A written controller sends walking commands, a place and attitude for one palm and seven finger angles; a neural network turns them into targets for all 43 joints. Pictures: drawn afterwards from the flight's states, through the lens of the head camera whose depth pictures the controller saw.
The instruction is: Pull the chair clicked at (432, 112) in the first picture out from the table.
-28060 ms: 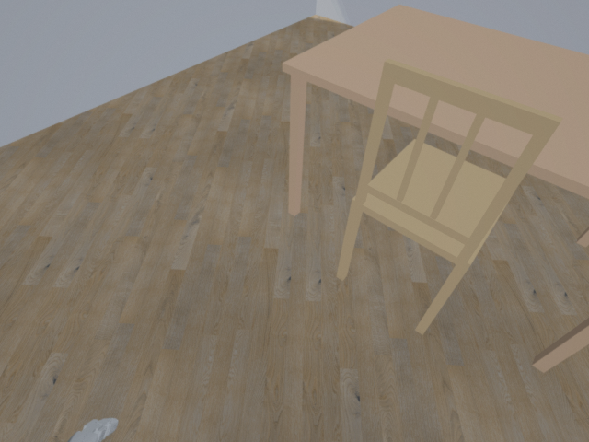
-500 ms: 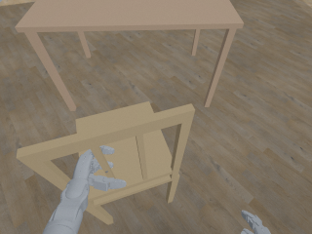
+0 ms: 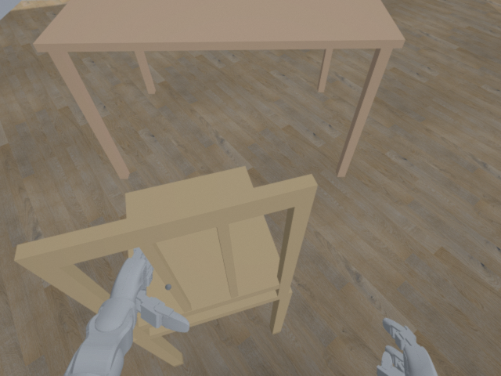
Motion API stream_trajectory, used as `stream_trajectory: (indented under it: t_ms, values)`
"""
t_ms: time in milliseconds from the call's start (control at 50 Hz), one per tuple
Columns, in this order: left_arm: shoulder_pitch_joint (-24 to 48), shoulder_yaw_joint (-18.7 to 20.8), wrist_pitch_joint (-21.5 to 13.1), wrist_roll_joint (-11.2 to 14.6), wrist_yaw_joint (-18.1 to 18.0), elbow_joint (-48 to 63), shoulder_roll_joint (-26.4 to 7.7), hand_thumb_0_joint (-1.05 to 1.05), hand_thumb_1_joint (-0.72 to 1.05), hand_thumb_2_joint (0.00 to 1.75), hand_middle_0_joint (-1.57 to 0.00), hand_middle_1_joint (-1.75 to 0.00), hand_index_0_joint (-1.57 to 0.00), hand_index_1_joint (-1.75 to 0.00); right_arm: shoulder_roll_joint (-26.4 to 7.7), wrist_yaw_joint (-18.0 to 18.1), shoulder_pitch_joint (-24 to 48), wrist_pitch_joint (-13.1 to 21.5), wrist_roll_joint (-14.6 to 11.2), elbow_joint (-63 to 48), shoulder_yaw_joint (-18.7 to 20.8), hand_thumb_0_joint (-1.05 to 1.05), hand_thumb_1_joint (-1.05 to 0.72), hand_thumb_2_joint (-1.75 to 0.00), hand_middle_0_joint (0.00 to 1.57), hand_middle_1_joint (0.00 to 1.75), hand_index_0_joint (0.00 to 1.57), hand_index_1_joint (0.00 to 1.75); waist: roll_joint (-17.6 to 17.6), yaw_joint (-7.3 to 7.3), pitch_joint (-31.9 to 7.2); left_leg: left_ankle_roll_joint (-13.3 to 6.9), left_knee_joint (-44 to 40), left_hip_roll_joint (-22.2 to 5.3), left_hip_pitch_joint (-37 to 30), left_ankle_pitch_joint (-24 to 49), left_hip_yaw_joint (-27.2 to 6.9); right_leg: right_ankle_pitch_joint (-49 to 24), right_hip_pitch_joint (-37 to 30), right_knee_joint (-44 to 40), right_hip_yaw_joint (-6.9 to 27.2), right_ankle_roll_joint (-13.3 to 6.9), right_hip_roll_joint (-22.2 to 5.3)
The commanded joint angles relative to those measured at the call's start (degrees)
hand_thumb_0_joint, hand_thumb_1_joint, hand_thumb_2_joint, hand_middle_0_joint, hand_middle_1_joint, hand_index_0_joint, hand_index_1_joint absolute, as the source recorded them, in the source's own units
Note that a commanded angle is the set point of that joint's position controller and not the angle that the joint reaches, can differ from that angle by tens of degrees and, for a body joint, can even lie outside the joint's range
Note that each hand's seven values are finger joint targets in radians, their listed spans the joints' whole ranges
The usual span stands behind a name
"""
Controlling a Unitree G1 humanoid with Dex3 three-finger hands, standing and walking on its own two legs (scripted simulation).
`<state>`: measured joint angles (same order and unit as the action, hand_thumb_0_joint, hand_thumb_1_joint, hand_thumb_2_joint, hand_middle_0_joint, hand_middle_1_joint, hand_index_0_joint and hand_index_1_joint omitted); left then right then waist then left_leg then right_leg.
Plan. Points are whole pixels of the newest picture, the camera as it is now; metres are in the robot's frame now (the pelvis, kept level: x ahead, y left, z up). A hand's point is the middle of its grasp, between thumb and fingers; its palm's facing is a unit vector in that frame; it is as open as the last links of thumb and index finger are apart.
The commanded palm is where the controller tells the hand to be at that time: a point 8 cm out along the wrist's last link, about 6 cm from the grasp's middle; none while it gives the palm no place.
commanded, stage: draw the fingers out of the gap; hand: left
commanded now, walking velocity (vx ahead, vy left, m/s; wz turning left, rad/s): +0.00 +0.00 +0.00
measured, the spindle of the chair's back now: (171, 281) +0.28 +0.15 -0.05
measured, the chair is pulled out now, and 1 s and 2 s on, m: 0.65 0.65 0.65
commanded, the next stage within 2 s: draw the hand back to the body in 0.72 s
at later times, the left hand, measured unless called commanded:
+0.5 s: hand (146, 341) +0.19 +0.16 -0.03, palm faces -0.03 -0.99 -0.15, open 17.5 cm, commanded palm +0.17 +0.21 -0.01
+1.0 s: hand (131, 369) +0.15 +0.16 +0.01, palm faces +0.05 -1.00 -0.04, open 17.5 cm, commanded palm +0.11 +0.23 +0.02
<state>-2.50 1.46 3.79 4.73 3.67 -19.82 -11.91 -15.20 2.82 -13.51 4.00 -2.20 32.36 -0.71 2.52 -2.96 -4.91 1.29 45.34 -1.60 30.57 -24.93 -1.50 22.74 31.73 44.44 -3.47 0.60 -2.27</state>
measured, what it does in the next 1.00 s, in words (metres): stands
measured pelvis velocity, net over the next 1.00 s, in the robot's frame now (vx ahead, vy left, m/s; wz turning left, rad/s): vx -0.03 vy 0.00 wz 0.02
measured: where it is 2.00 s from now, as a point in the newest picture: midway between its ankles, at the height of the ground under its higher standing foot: outside the picture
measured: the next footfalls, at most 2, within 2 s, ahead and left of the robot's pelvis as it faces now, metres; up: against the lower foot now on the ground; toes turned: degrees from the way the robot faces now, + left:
none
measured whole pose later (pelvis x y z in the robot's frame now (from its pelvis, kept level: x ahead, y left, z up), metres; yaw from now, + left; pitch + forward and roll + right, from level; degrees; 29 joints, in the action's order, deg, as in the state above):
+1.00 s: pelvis -0.03 +0.00 -0.03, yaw +1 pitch +11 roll -2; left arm -35.9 0.7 -8.6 10.1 4.0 14.0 -11.7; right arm -11.8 5.1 -13.9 11.2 -2.6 30.4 0.1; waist 2.0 -0.9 -7.9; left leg 1.3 57.6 -1.4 39.7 -28.6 -3.9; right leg 25.9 39.0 54.4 -5.3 0.5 -2.6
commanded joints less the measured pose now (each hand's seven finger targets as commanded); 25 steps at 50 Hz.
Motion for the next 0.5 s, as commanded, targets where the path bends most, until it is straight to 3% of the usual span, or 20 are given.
stream_trajectory:
  t_ms: [0, 20, 40, 80, 120, 140, 160, 220, 300, 320, 360, 400, 480]
  values:
    - [4.7, 7.1, -4.7, -0.1, -1.2, 16.3, -10.4, 0.0, -0.55, 0.2, 0.0, 0.0, 0.0, 0.0, -6.6, 1.0, 1.2, 2.9, 0.4, -9.2, 2.9, 0.0, -0.9, -0.9, 0.2, 0.3, 0.2, 0.3, -0.4, 1.06, -16.7, -2.6, -3.9, 1.1, -5.5, 24.8, 2.2, -26.3, -13.0, -2.9, 0.2, -0.8, 0.4]
    - [2.2, 6.9, -4.8, -0.1, -1.4, 17.6, -10.4, 0.0, -0.55, 0.2, 0.0, 0.0, 0.0, 0.0, -6.5, 1.0, 1.4, 3.0, 0.3, -9.6, 2.9, 0.0, -0.9, -0.9, 0.2, 0.3, 0.2, 0.3, 1.0, 1.5, -17.1, -2.5, -3.9, 1.1, -6.0, 26.3, 2.1, -27.2, -13.4, -2.9, 0.1, -1.1, 0.3]
    - [0.9, 5.0, -4.9, 0.2, -1.3, 18.9, -8.2, 0.0, -0.55, 0.2, 0.0, 0.0, 0.0, 0.0, -6.2, 0.9, 1.5, 3.3, 0.2, -9.7, 2.8, 0.0, -0.9, -0.9, 0.2, 0.3, 0.2, 0.3, 1.5, 0.91, -17.0, -2.4, -3.7, 1.0, -6.7, 26.5, 2.2, -27.3, -12.8, -3.0, 0.0, -0.9, 0.3]
    - [-1.6, 3.6, -4.5, 0.5, -0.9, 18.8, -7.0, 0.0, -0.55, 0.2, 0.0, 0.0, 0.0, 0.0, -6.4, 0.7, 1.7, 3.6, 0.1, -9.7, 2.7, 0.0, -0.9, -0.9, 0.2, 0.3, 0.2, 0.3, 0.7, 0.26, -14.5, -2.4, -3.7, 0.8, -5.8, 25.2, 2.0, -25.9, -11.1, -3.2, -0.4, -0.8, 0.5]
    - [-5.7, 4.1, -3.1, 0.8, -0.3, 16.5, -7.3, 0.0, -0.55, 0.2, 0.0, 0.0, 0.0, 0.0, -6.8, 0.7, 2.2, 3.7, 0.0, -9.7, 3.0, 0.0, -0.9, -0.9, 0.2, 0.3, 0.2, 0.3, -2.6, 0.13, -11.6, -2.5, -3.7, 0.9, -3.3, 22.3, 1.7, -23.9, -10.4, -3.9, -0.6, -0.7, 0.7]
    - [-5.8, 2.9, -2.8, 0.9, 0.2, 17.4, -6.4, 0.0, -0.55, 0.2, 0.0, 0.0, 0.0, 0.0, -7.1, 0.8, 1.8, 3.8, -0.1, -10.0, 2.9, 0.0, -0.9, -0.9, 0.2, 0.3, 0.2, 0.3, -4.3, -0.61, -11.5, -2.6, -3.6, 1.0, -2.9, 21.1, 1.7, -23.0, -9.8, -3.8, -0.8, -0.3, 0.9]
    - [-7.1, 2.9, -2.3, 1.0, 0.5, 17.1, -6.4, 0.0, -0.55, 0.2, 0.0, 0.0, 0.0, 0.0, -7.2, 0.8, 2.1, 3.9, -0.1, -10.2, 3.1, 0.0, -0.9, -0.9, 0.2, 0.3, 0.2, 0.3, -4.4, -0.45, -10.1, -2.6, -3.5, 1.1, -2.2, 19.4, 1.7, -21.4, -8.8, -4.0, -0.8, -0.2, 0.9]
    - [-8.0, 4.5, -2.1, 0.8, 0.4, 21.2, -8.9, 0.0, -0.55, 0.2, 0.0, 0.0, 0.0, 0.0, -7.2, 1.1, 2.7, 4.4, 0.0, -10.8, 3.0, 0.0, -0.9, -0.9, 0.2, 0.3, 0.2, 0.3, -0.8, 0.38, -10.4, -2.5, -3.5, 1.3, -2.0, 17.6, 1.5, -18.2, -8.3, -3.9, -0.7, -0.6, 0.6]
    - [-11.3, 4.4, -3.5, 0.5, -1.2, 28.1, -8.3, 0.0, -0.55, 0.2, 0.0, 0.0, 0.0, 0.0, -6.0, 1.4, 2.5, 5.4, 0.1, -12.0, 2.9, 0.0, -0.9, -0.9, 0.2, 0.3, 0.2, 0.3, -0.3, 0.62, -12.3, -2.6, -3.0, 1.4, -2.6, 17.6, 1.4, -16.9, -7.8, -3.0, -0.8, -0.6, 0.8]
    - [-10.9, 5.5, -3.9, 0.3, -1.7, 28.8, -9.8, 0.0, -0.55, 0.2, 0.0, 0.0, 0.0, 0.0, -6.1, 1.7, 2.4, 5.5, 0.2, -11.6, 3.0, 0.0, -0.9, -0.9, 0.2, 0.3, 0.2, 0.3, -1.0, 0.44, -12.1, -2.6, -2.9, 1.3, -2.3, 17.8, 1.1, -16.7, -7.9, -2.9, -0.8, -0.8, 0.8]
    - [-12.6, 2.6, -4.2, 0.1, -1.8, 30.0, -7.1, 0.0, -0.55, 0.2, 0.0, 0.0, 0.0, 0.0, -5.7, 1.7, 2.5, 6.2, 0.2, -11.8, 2.7, 0.0, -0.9, -0.9, 0.2, 0.3, 0.2, 0.3, 0.5, -0.18, -10.8, -2.6, -2.6, 1.4, -2.3, 16.6, 0.9, -14.9, -5.9, -2.7, -1.1, -0.7, 0.9]
    - [-14.4, 2.4, -3.8, 0.2, -1.5, 29.1, -6.9, 0.0, -0.55, 0.2, 0.0, 0.0, 0.0, 0.0, -6.0, 1.9, 2.6, 6.4, 0.1, -11.7, 2.8, 0.0, -0.9, -0.9, 0.2, 0.3, 0.2, 0.3, -1.6, -0.43, -9.4, -2.6, -2.2, 1.4, -1.0, 14.6, 0.5, -12.7, -4.6, -2.8, -1.2, -0.5, 1.0]
    - [-17.4, 0.4, -2.4, 0.5, -0.3, 29.6, -5.8, 0.0, -0.55, 0.2, 0.0, 0.0, 0.0, 0.0, -6.2, 2.1, 3.1, 7.1, -0.1, -12.2, 2.6, 0.0, -0.9, -0.9, 0.2, 0.3, 0.2, 0.3, -1.8, -0.58, -8.5, -2.7, -2.0, 1.5, 0.0, 10.8, 0.0, -8.2, -2.9, -3.1, -1.5, -0.4, 0.9]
